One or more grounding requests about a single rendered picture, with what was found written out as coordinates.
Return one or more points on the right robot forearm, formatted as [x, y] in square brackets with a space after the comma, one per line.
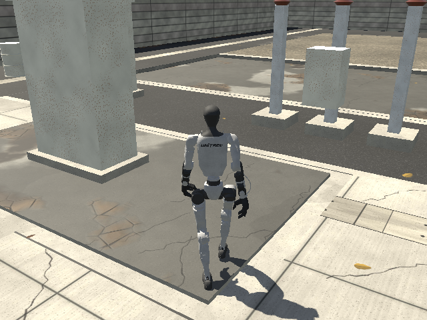
[240, 183]

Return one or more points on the robot right hand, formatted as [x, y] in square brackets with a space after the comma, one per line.
[245, 207]

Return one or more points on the left robot foot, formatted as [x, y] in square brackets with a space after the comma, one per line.
[208, 283]

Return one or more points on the robot right upper arm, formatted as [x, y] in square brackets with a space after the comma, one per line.
[235, 151]

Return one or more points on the robot left upper arm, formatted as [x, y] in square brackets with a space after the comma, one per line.
[189, 151]

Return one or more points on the right robot thigh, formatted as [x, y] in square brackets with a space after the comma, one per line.
[229, 196]

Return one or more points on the robot left hand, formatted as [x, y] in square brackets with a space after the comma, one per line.
[190, 187]

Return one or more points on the left robot forearm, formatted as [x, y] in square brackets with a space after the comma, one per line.
[185, 176]

